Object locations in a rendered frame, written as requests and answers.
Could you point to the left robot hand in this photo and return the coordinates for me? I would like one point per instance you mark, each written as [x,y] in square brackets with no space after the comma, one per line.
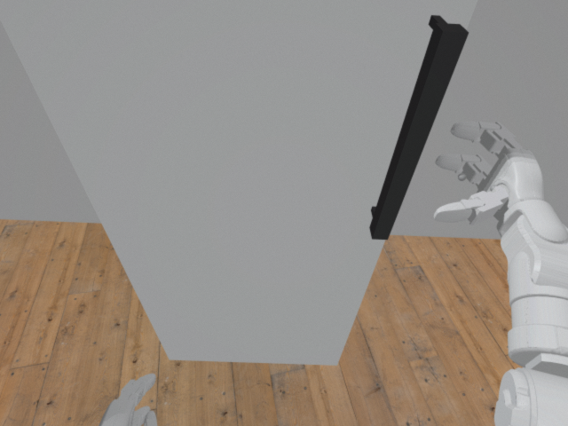
[121,411]

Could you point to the robot right forearm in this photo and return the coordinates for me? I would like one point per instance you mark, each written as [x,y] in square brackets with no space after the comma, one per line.
[535,243]

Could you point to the fridge door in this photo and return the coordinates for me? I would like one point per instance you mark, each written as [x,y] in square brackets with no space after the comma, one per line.
[233,150]

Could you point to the right robot hand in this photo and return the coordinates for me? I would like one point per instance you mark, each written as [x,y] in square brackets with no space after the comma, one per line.
[517,174]

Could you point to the right robot upper arm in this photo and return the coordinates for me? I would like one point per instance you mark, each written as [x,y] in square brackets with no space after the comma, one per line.
[532,398]

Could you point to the handle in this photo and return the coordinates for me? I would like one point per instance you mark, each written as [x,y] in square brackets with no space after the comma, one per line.
[443,52]

